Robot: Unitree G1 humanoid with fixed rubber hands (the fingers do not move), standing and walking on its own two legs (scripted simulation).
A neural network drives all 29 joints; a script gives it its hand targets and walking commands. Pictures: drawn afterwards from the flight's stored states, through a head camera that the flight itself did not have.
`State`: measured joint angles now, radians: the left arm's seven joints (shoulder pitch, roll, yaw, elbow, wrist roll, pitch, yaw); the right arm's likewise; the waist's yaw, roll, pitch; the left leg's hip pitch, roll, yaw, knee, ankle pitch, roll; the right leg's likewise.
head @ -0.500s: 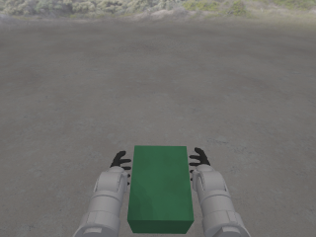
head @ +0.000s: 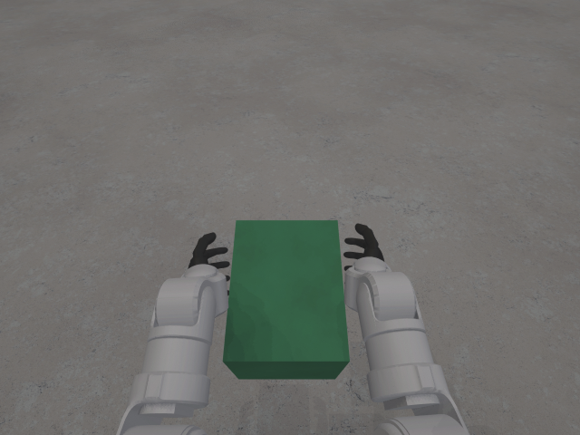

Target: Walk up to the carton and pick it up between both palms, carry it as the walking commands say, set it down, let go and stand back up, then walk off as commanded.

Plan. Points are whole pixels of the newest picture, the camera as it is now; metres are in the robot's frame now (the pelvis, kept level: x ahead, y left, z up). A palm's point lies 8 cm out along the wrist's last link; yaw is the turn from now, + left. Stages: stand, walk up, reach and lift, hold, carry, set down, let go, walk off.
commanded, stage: carry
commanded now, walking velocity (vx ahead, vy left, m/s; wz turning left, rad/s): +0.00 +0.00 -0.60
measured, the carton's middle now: (286, 301) +0.34 +0.03 -0.02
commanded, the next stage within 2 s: none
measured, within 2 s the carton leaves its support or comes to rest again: neither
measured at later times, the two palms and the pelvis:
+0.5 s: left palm (276, 256) +0.34 +0.04 +0.10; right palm (454, 290) +0.30 -0.19 +0.09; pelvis -0.08 +0.01 +0.01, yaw -14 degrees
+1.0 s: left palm (314, 351) +0.21 -0.01 +0.10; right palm out of the picture +0.10 -0.22 +0.09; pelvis -0.19 +0.07 +0.00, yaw -32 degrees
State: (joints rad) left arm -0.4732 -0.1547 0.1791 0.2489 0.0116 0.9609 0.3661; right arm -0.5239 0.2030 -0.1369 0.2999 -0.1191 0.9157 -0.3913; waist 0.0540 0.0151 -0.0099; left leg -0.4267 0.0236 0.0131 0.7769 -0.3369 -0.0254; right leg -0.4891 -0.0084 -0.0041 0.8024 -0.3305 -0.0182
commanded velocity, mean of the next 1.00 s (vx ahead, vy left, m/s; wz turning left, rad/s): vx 0.00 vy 0.00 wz -0.60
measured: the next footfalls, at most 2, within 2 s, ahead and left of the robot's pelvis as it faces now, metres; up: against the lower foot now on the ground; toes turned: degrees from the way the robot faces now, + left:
left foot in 0.26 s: -0.03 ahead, +0.12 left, +0.00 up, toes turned -1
left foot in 0.76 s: -0.07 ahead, +0.15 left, +0.00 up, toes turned -15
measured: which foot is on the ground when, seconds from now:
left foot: down 0.00-0.02, up 0.04-0.24, down 0.26-0.48, up 0.50-0.74, down 0.76-1.00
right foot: down 0.00-0.84, up 0.86-0.98, down 1.00-1.00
